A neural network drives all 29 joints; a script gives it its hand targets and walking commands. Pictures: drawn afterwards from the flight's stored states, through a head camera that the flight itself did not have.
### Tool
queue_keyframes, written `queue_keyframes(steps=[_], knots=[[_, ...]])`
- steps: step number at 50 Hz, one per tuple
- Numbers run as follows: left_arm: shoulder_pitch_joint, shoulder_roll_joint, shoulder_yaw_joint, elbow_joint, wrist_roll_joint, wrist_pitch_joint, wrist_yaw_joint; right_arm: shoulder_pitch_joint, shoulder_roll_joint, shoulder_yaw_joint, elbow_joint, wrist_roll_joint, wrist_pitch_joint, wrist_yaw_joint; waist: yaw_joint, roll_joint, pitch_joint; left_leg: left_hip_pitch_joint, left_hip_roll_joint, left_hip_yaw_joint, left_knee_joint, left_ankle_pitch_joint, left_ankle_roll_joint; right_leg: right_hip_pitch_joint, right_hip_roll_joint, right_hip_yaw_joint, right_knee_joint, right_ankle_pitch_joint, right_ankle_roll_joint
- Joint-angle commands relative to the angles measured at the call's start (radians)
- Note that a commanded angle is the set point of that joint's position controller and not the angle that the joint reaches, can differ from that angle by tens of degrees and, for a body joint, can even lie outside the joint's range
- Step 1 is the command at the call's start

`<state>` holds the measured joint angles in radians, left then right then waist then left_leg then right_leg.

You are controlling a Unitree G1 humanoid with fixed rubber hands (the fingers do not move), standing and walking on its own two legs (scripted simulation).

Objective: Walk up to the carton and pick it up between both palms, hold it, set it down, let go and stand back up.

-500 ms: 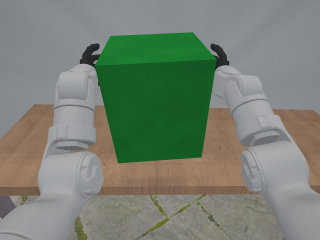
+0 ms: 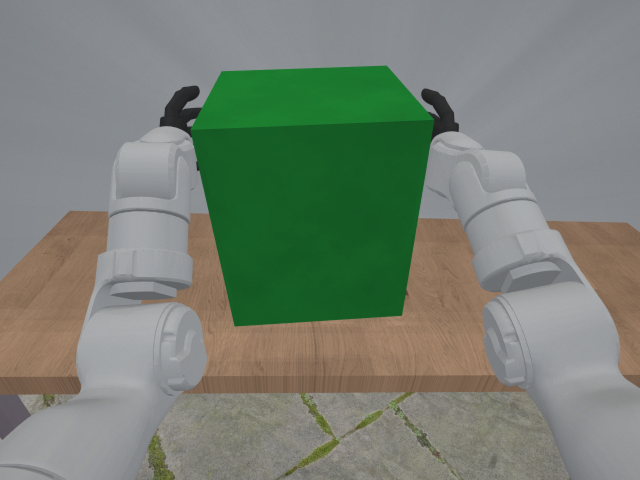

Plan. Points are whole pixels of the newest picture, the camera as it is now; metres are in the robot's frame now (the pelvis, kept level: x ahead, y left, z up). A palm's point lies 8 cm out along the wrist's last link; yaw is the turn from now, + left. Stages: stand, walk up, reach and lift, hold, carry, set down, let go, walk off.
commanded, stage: hold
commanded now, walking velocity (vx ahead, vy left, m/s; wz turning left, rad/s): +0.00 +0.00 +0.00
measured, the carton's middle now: (312, 193) +0.39 +0.00 +0.25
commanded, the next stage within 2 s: none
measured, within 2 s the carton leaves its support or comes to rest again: neither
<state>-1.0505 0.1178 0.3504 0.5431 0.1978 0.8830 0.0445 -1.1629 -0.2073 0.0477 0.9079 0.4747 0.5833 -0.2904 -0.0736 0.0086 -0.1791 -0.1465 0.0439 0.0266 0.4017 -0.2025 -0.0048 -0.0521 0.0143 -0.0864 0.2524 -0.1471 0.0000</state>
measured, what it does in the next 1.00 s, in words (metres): stands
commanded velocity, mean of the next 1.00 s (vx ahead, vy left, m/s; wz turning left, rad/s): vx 0.00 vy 0.00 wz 0.00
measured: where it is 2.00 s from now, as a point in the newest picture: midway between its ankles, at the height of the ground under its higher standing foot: outside the picture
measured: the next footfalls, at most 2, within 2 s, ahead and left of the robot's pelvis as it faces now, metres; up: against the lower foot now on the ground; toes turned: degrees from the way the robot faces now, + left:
none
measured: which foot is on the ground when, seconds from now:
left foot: down 0.00-1.00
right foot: down 0.00-1.00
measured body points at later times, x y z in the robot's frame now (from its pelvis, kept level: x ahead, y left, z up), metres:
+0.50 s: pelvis +0.00 +0.00 +0.00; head -0.10 +0.01 +0.44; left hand +0.39 +0.16 +0.31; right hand +0.38 -0.15 +0.32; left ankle +0.01 +0.11 -0.75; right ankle +0.00 -0.12 -0.75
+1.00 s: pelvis -0.01 +0.00 +0.00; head -0.10 +0.02 +0.44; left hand +0.39 +0.15 +0.32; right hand +0.38 -0.15 +0.32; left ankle +0.01 +0.11 -0.75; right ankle +0.00 -0.12 -0.75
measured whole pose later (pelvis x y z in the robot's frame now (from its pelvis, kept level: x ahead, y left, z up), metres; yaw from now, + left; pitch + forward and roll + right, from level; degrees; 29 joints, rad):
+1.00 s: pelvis -0.01 +0.00 +0.00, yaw +0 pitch -2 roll -2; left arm -1.10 0.13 0.36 0.62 0.20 0.86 0.04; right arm -1.19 -0.20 0.01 0.96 0.44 0.59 -0.28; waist -0.08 0.00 -0.20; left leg -0.17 0.04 0.02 0.39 -0.18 0.00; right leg -0.09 0.01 -0.09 0.27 -0.15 0.00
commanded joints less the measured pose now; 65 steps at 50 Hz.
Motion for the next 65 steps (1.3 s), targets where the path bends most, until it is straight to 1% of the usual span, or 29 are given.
queue_keyframes(steps=[1, 4, 5, 8, 11, 14, 19, 21, 23, 25, 26, 27, 29, 31, 37, 40, 42, 43, 44, 47, 48, 49, 51, 52, 54, 57, 59, 60, 65], knots=[[-0.748, -0.675, -0.375, -0.176, -0.201, -0.110, -0.122, -0.815, 0.689, 0.172, -0.412, 0.158, -0.011, 0.112, -0.023, 0.053, -0.368, 0.124, -0.082, -0.060, -0.007, 0.325, -0.066, 0.067, 0.078, 0.075, 0.009, 0.235, 0.046], [-0.779, -0.678, -0.381, -0.220, -0.219, -0.120, -0.110, -0.814, 0.715, 0.183, -0.432, 0.163, -0.006, 0.109, -0.027, 0.040, -0.390, 0.151, -0.082, -0.067, 0.005, 0.342, -0.063, 0.059, 0.083, 0.076, 0.013, 0.260, 0.051], [-0.783, -0.676, -0.366, -0.197, -0.209, -0.116, -0.110, -0.810, 0.706, 0.167, -0.404, 0.157, -0.002, 0.111, -0.021, 0.055, -0.340, 0.129, -0.081, -0.068, -0.007, 0.298, -0.064, 0.040, 0.081, 0.075, 0.003, 0.211, 0.049], [-0.768, -0.647, -0.331, -0.151, -0.180, -0.111, -0.109, -0.788, 0.707, 0.158, -0.342, 0.139, 0.005, 0.118, 0.002, 0.035, -0.299, 0.094, -0.078, -0.062, -0.034, 0.232, -0.050, 0.036, 0.078, 0.074, -0.001, 0.157, 0.049], [-0.757, -0.640, -0.314, -0.122, -0.167, -0.112, -0.117, -0.796, 0.695, 0.147, -0.317, 0.125, 0.007, 0.118, 0.000, 0.027, -0.308, 0.082, -0.083, -0.056, -0.041, 0.203, -0.043, 0.060, 0.070, 0.082, -0.001, 0.153, 0.050], [-0.746, -0.633, -0.305, -0.112, -0.153, -0.111, -0.120, -0.801, 0.693, 0.156, -0.317, 0.139, 0.005, 0.116, 0.005, 0.036, -0.299, 0.098, -0.079, -0.060, -0.028, 0.261, -0.048, 0.063, 0.073, 0.080, 0.003, 0.200, 0.050], [-0.733, -0.663, -0.356, -0.186, -0.184, -0.102, -0.119, -0.782, 0.678, 0.173, -0.374, 0.175, 0.003, 0.109, -0.021, 0.064, -0.358, 0.151, -0.081, -0.064, 0.001, 0.366, -0.069, 0.076, 0.083, 0.081, 0.006, 0.273, 0.043], [-0.717, -0.643, -0.341, -0.162, -0.174, -0.095, -0.122, -0.795, 0.666, 0.167, -0.385, 0.166, 0.006, 0.104, -0.024, 0.045, -0.331, 0.136, -0.081, -0.062, -0.003, 0.333, -0.066, 0.078, 0.080, 0.079, 0.000, 0.256, 0.047], [-0.742, -0.634, -0.324, -0.136, -0.168, -0.097, -0.128, -0.797, 0.676, 0.140, -0.348, 0.138, 0.009, 0.105, -0.025, 0.024, -0.283, 0.089, -0.082, -0.057, -0.034, 0.222, -0.056, 0.058, 0.072, 0.079, -0.010, 0.168, 0.049], [-0.761, -0.623, -0.311, -0.115, -0.157, -0.107, -0.128, -0.807, 0.705, 0.139, -0.328, 0.122, 0.008, 0.113, -0.004, 0.021, -0.263, 0.050, -0.082, -0.061, -0.053, 0.171, -0.041, 0.050, 0.068, 0.081, -0.010, 0.131, 0.049], [-0.775, -0.638, -0.314, -0.095, -0.166, -0.113, -0.127, -0.823, 0.708, 0.128, -0.323, 0.118, 0.005, 0.117, -0.010, 0.023, -0.271, 0.046, -0.077, -0.061, -0.059, 0.154, -0.038, 0.054, 0.072, 0.076, -0.007, 0.123, 0.045], [-0.782, -0.641, -0.317, -0.119, -0.172, -0.120, -0.124, -0.828, 0.724, 0.136, -0.325, 0.122, 0.002, 0.119, -0.006, 0.014, -0.300, 0.053, -0.077, -0.055, -0.049, 0.192, -0.037, 0.071, 0.070, 0.081, 0.001, 0.155, 0.048], [-0.823, -0.651, -0.338, -0.159, -0.189, -0.130, -0.113, -0.822, 0.713, 0.134, -0.327, 0.128, -0.004, 0.120, -0.020, 0.056, -0.348, 0.084, -0.078, -0.062, -0.030, 0.242, -0.050, 0.064, 0.072, 0.080, 0.013, 0.187, 0.045], [-0.784, -0.645, -0.319, -0.161, -0.177, -0.126, -0.109, -0.806, 0.715, 0.155, -0.337, 0.147, 0.002, 0.116, -0.005, 0.036, -0.359, 0.105, -0.080, -0.061, -0.013, 0.292, -0.054, 0.079, 0.076, 0.075, 0.014, 0.233, 0.049], [-0.749, -0.644, -0.310, -0.113, -0.167, -0.105, -0.121, -0.825, 0.689, 0.147, -0.352, 0.147, 0.002, 0.111, -0.005, 0.046, -0.326, 0.099, -0.083, -0.056, -0.027, 0.247, -0.049, 0.058, 0.074, 0.076, -0.001, 0.182, 0.046], [-0.751, -0.636, -0.282, -0.052, -0.153, -0.106, -0.125, -0.821, 0.675, 0.115, -0.307, 0.113, 0.003, 0.114, -0.015, 0.031, -0.277, 0.078, -0.081, -0.055, -0.044, 0.174, -0.046, 0.037, 0.071, 0.079, -0.016, 0.109, 0.044], [-0.773, -0.630, -0.292, -0.068, -0.158, -0.116, -0.124, -0.805, 0.679, 0.116, -0.264, 0.116, 0.004, 0.117, -0.013, 0.020, -0.264, 0.064, -0.073, -0.061, -0.051, 0.181, -0.046, 0.039, 0.076, 0.075, -0.005, 0.113, 0.041], [-0.777, -0.637, -0.297, -0.046, -0.159, -0.117, -0.124, -0.808, 0.672, 0.102, -0.253, 0.109, 0.003, 0.121, -0.022, 0.039, -0.252, 0.058, -0.073, -0.063, -0.059, 0.152, -0.045, 0.029, 0.069, 0.080, -0.011, 0.086, 0.041], [-0.778, -0.627, -0.282, -0.029, -0.156, -0.119, -0.125, -0.805, 0.677, 0.090, -0.222, 0.101, 0.007, 0.125, -0.014, 0.025, -0.225, 0.035, -0.073, -0.060, -0.068, 0.129, -0.044, 0.024, 0.072, 0.075, -0.014, 0.067, 0.038], [-0.796, -0.634, -0.283, -0.046, -0.173, -0.134, -0.124, -0.845, 0.687, 0.096, -0.256, 0.106, -0.007, 0.129, -0.010, 0.027, -0.309, 0.051, -0.077, -0.055, -0.054, 0.167, -0.043, 0.044, 0.070, 0.078, 0.000, 0.104, 0.039], [-0.799, -0.649, -0.319, -0.092, -0.190, -0.135, -0.117, -0.849, 0.697, 0.120, -0.298, 0.129, -0.014, 0.127, -0.022, 0.047, -0.355, 0.074, -0.082, -0.062, -0.035, 0.237, -0.044, 0.052, 0.069, 0.083, 0.008, 0.170, 0.039], [-0.789, -0.657, -0.305, -0.096, -0.190, -0.135, -0.114, -0.855, 0.700, 0.126, -0.324, 0.137, -0.012, 0.123, -0.009, 0.037, -0.380, 0.086, -0.085, -0.067, -0.021, 0.267, -0.048, 0.059, 0.073, 0.084, 0.008, 0.202, 0.038], [-0.778, -0.649, -0.312, -0.136, -0.186, -0.128, -0.109, -0.833, 0.689, 0.150, -0.347, 0.161, -0.009, 0.115, -0.014, 0.055, -0.381, 0.117, -0.087, -0.059, 0.003, 0.334, -0.059, 0.073, 0.074, 0.083, 0.014, 0.264, 0.046], [-0.750, -0.647, -0.309, -0.120, -0.177, -0.120, -0.111, -0.842, 0.694, 0.168, -0.382, 0.175, -0.009, 0.111, -0.001, 0.053, -0.380, 0.121, -0.090, -0.067, 0.005, 0.340, -0.056, 0.085, 0.073, 0.082, 0.013, 0.276, 0.047], [-0.741, -0.621, -0.299, -0.117, -0.159, -0.112, -0.115, -0.800, 0.676, 0.153, -0.330, 0.161, 0.002, 0.107, -0.011, 0.044, -0.335, 0.120, -0.089, -0.062, -0.009, 0.289, -0.055, 0.062, 0.072, 0.084, 0.001, 0.222, 0.048], [-0.775, -0.645, -0.342, -0.168, -0.188, -0.116, -0.110, -0.807, 0.690, 0.151, -0.351, 0.162, -0.003, 0.114, -0.018, 0.066, -0.346, 0.114, -0.081, -0.067, -0.020, 0.288, -0.056, 0.050, 0.076, 0.076, 0.005, 0.206, 0.042], [-0.753, -0.628, -0.314, -0.103, -0.166, -0.109, -0.112, -0.790, 0.668, 0.122, -0.298, 0.132, 0.009, 0.116, -0.013, 0.051, -0.275, 0.092, -0.081, -0.059, -0.041, 0.211, -0.048, 0.022, 0.073, 0.081, -0.013, 0.123, 0.044], [-0.749, -0.636, -0.295, -0.077, -0.161, -0.108, -0.116, -0.822, 0.690, 0.116, -0.323, 0.123, 0.003, 0.118, -0.005, 0.029, -0.260, 0.071, -0.080, -0.057, -0.044, 0.197, -0.042, 0.022, 0.069, 0.077, -0.012, 0.108, 0.048], [-0.763, -0.635, -0.297, -0.107, -0.176, -0.122, -0.112, -0.853, 0.715, 0.153, -0.369, 0.153, -0.005, 0.111, 0.008, 0.013, -0.347, 0.102, -0.087, -0.057, -0.015, 0.268, -0.041, 0.051, 0.072, 0.083, 0.007, 0.217, 0.055]])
